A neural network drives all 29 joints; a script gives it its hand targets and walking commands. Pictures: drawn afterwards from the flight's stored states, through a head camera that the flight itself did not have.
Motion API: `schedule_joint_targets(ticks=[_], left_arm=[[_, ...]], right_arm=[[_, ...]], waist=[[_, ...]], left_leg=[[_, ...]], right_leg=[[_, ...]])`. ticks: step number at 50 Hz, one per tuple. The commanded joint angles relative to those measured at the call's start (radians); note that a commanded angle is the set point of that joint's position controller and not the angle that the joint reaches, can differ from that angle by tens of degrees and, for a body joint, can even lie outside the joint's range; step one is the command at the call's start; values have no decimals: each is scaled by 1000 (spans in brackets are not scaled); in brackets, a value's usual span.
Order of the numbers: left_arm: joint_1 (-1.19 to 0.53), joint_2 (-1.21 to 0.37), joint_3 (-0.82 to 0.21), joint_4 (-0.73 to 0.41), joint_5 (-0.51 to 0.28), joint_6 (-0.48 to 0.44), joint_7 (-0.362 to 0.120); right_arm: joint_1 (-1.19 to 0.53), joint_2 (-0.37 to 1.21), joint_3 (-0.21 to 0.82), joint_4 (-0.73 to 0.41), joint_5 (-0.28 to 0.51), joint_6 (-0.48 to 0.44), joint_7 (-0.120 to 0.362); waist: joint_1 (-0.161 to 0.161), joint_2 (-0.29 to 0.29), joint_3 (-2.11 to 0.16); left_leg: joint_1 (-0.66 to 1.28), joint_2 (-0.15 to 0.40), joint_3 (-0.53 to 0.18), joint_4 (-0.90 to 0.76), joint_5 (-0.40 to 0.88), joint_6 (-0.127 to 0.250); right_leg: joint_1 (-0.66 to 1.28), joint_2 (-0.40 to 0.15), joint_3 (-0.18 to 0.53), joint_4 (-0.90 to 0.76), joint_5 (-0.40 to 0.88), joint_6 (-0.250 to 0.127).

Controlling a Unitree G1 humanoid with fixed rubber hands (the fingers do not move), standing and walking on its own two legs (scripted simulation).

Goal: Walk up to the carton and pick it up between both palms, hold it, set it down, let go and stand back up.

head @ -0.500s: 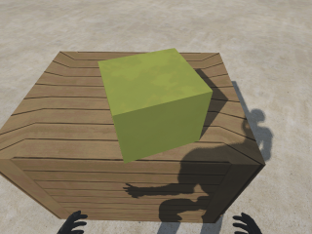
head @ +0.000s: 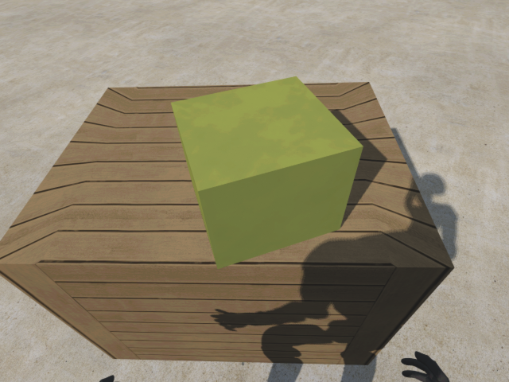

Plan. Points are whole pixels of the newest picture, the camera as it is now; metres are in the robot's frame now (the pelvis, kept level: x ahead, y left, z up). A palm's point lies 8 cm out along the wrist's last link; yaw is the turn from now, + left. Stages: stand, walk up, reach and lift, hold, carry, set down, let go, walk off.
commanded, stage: walk up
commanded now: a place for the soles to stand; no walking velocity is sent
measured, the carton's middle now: (258, 168) +0.51 +0.02 +0.05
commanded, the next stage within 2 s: none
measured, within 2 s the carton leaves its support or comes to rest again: neither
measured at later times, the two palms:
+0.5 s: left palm out of the picture +0.12 +0.35 -0.11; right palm out of the picture +0.12 -0.24 -0.07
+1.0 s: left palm out of the picture +0.12 +0.34 -0.09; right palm out of the picture +0.11 -0.25 -0.10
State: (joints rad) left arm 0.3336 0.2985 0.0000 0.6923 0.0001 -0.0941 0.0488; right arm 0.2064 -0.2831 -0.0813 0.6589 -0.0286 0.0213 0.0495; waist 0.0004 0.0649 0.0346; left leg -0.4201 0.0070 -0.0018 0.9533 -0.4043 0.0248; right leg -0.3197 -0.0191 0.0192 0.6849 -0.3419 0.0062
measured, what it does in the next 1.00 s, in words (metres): steps on the spot: left foot, then right foot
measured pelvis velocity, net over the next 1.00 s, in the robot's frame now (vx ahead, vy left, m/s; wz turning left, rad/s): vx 0.02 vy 0.04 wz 0.00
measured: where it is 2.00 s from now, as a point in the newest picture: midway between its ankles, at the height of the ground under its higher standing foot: outside the picture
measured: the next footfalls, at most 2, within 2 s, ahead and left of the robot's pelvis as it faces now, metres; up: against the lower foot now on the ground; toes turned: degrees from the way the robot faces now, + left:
left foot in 0.12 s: +0.07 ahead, +0.16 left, +0.00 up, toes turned +0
right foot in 0.58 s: +0.11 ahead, -0.08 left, +0.00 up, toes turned +0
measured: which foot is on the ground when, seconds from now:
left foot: up 0.00-0.10, down 0.12-1.00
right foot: down 0.00-0.12, up 0.14-0.56, down 0.58-1.00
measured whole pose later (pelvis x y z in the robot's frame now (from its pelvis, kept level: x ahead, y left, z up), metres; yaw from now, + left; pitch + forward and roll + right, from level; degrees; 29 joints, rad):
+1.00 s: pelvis +0.02 +0.04 -0.01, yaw +0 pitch -2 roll +1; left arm 0.28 0.38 0.01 0.69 0.00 -0.07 0.02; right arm 0.30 -0.33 -0.12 0.66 -0.03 -0.03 0.02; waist 0.00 0.01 0.07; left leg -0.36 -0.03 0.01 0.80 -0.40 0.02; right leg -0.43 -0.04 0.01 0.82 -0.34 0.00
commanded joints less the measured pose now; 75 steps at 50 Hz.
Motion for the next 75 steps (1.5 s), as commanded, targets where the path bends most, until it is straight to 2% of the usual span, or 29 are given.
schedule_joint_targets(ticks=[1, 4, 5, 6, 8, 10, 18, 24, 28, 29, 30, 31, 34, 38, 40, 41, 43, 46, 47, 49, 53, 56, 59, 62, 65, 67, 69, 72, 75], left_arm=[[57, 415, 164, -14, 51, -39, 19], [-63, 397, 137, -51, 48, -20, 10], [-74, 306, 108, -66, 51, -11, 6], [-28, 191, 77, -72, 43, -7, 10], [-45, 316, 97, -52, 31, 6, 21], [19, 335, 103, -23, 20, 5, 11], [-24, 294, 96, -32, 26, 23, -9], [-38, 300, 91, -13, 25, 30, -5], [64, 294, 95, 33, 40, -1, -4], [79, 318, 105, 39, 52, -12, -1], [82, 404, 126, 22, 58, -27, 5], [33, 429, 128, 20, 49, -25, -4], [-34, 401, 115, -5, 49, -16, -7], [-105, 347, 92, -21, 43, 6, -25], [-158, 241, 65, -45, 30, 21, -27], [-153, 274, 78, -30, 28, 33, -24], [-102, 311, 89, -5, 24, 29, -28], [-11, 284, 89, 13, 34, 0, -26], [3, 317, 95, 10, 45, -16, -19], [-4, 409, 115, 5, 41, -26, -18], [-121, 353, 87, -25, 35, -7, -23], [-126, 281, 76, -20, 24, 9, -27], [-63, 310, 82, 4, 27, -4, -24], [-12, 400, 104, 9, 38, -26, -24], [-107, 369, 87, -19, 34, -13, -26], [-158, 305, 70, -34, 26, -4, -30], [-127, 285, 69, -8, 20, 17, -25], [-80, 292, 75, -3, 25, -1, -25], [-28, 391, 102, 2, 40, -18, -25]], right_arm=[[-8, -274, -107, -121, -49, -26, 30], [127, -268, -115, -66, -30, -46, 24], [226, -307, -134, -19, -34, -64, 10], [233, -394, -150, -20, -37, -72, -5], [172, -422, -148, -37, -8, -64, -14], [127, -367, -132, -46, -9, -64, -22], [226, -330, -112, -41, -2, -89, -58], [165, -312, -100, -57, -7, -80, -57], [13, -290, -73, -89, -3, -65, -40], [8, -227, -54, -92, 0, -61, -40], [23, -193, -46, -109, 0, -56, -34], [53, -273, -66, -78, 2, -43, -41], [93, -294, -71, -58, 0, -56, -33], [180, -301, -87, -20, -8, -79, -34], [208, -365, -106, -14, -23, -96, -50], [162, -422, -109, -17, -18, -97, -55], [68, -387, -96, -22, -14, -98, -52], [5, -316, -68, -50, -5, -86, -42], [22, -275, -56, -60, -4, -83, -39], [77, -267, -58, -51, 15, -69, -42], [133, -275, -66, -20, -4, -87, -44], [99, -361, -79, -15, -9, -105, -44], [25, -329, -63, -38, 0, -93, -44], [64, -279, -51, -45, 11, -76, -45], [112, -283, -60, -22, 1, -82, -49], [135, -311, -69, -15, -2, -100, -48], [103, -360, -71, -23, -4, -106, -47], [34, -334, -63, -38, -1, -98, -50], [43, -268, -49, -54, 22, -88, -51]], waist=[[9, -268, 34], [-94, -283, 43], [-144, -80, 36], [-120, 236, 62], [-91, 47, 111], [-45, -12, 131], [-59, 78, 44], [-45, 142, 30], [43, 114, -3], [58, -15, -5], [55, -220, -18], [24, -197, 12], [-5, -194, 44], [-55, -247, 10], [-68, -27, 44], [-57, -37, 122], [-11, -70, 142], [38, 1, 24], [46, -48, -20], [6, -209, -13], [-40, -151, -1], [-17, 33, 32], [31, -19, 36], [9, -176, -23], [-33, -133, -32], [-41, -62, -46], [-20, 43, 8], [30, 11, 0], [18, -163, -73]], left_leg=[[-225, 78, -92, -16, -178, 31], [94, 47, -56, -347, -34, 51], [301, 68, -170, -545, -105, 38], [344, 270, -553, -670, -116, 43], [180, 352, -636, -721, -66, 154], [197, 264, -456, -627, 158, 112], [361, 222, -346, -482, 729, 53], [227, 244, -342, -492, 593, 118], [-91, 182, -190, -373, 239, 134], [-165, 130, -148, -243, 153, 93], [-261, -18, -30, -18, -25, 12], [-187, -26, -56, 72, -197, -8], [-139, -4, -60, 1, -192, 7], [121, 17, -76, -340, -88, 52], [220, 222, -527, -614, -295, 118], [96, 336, -661, -712, -393, 148], [50, 316, -551, -636, -179, 203], [-13, 173, -245, -416, 174, 118], [-81, 126, -184, -297, 262, 67], [-110, -21, -38, -61, -73, -3], [76, 15, -77, -296, -32, 49], [96, 248, -473, -520, -27, 189], [-40, 192, -290, -396, 144, 156], [-94, -17, -46, -78, 31, 11], [35, 8, -53, -238, -2, 38], [164, 87, -257, -406, 76, 94], [125, 262, -457, -490, 207, 189], [16, 198, -290, -380, 365, 166], [-53, -8, -55, -86, 144, 16]], right_leg=[[106, -342, 427, -235, 143, -275], [-158, -243, 272, -92, -1, -203], [-354, -88, 116, 171, -68, -126], [-538, 63, -44, 465, -262, -35], [-470, 19, 71, 512, -220, -35], [-430, -15, 57, 470, -123, -26], [-369, -25, 24, 295, -106, -29], [-242, -28, -13, 214, -131, -43], [140, 5, -56, -61, 31, -86], [219, -48, 79, -181, -8, -106], [183, -276, 508, -343, -171, -194], [47, -380, 658, -389, -254, -288], [-14, -333, 526, -336, -186, -290], [-174, -203, 302, -163, -200, -182], [-407, -16, 66, 198, -203, -61], [-415, 12, 31, 246, -214, -43], [-297, -31, 47, 254, -171, -44], [32, -1, -21, -75, -6, -62], [132, -59, 105, -140, 53, -83], [66, -305, 538, -264, 37, -253], [-105, -237, 330, -134, 36, -199], [-223, 5, -5, 162, -91, -52], [-15, -20, 21, 2, -13, -70], [66, -270, 467, -231, 40, -231], [-21, -264, 362, -132, 157, -222], [-147, -107, 158, 39, 182, -110], [-198, 2, -17, 171, -120, -36], [5, -11, 3, -29, -26, -64], [91, -231, 381, -169, 179, -227]])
